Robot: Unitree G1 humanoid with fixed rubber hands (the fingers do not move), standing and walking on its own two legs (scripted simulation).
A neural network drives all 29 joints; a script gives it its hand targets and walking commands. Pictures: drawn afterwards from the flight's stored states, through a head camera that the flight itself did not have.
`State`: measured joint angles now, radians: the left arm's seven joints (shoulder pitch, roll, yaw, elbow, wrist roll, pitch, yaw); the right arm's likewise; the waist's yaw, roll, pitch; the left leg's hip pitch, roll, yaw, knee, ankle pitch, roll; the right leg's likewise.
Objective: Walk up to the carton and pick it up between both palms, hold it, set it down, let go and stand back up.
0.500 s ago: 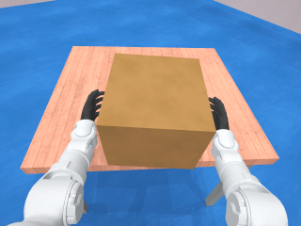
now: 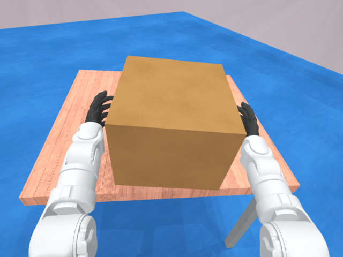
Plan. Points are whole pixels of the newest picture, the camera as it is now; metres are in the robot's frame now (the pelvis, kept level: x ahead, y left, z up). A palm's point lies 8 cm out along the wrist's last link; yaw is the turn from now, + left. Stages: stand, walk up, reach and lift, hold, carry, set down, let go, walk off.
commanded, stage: reach and lift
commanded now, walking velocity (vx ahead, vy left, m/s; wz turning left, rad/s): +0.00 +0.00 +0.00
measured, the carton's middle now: (171, 120) +0.47 +0.01 +0.11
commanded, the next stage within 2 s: hold in 1.70 s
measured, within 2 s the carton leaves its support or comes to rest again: neither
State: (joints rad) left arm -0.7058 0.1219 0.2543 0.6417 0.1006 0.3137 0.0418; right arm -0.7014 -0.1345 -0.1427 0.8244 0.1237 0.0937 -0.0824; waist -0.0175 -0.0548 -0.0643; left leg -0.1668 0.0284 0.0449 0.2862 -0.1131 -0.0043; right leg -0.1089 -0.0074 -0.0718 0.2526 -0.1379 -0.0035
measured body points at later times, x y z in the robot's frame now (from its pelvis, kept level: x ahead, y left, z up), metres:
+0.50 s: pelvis -0.01 +0.00 +0.00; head -0.05 +0.03 +0.45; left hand +0.38 +0.19 +0.17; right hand +0.38 -0.18 +0.16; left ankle +0.02 +0.12 -0.75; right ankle +0.00 -0.11 -0.75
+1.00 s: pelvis +0.00 +0.00 +0.00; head -0.04 +0.03 +0.45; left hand +0.38 +0.20 +0.18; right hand +0.38 -0.17 +0.18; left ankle +0.02 +0.12 -0.75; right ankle +0.00 -0.11 -0.75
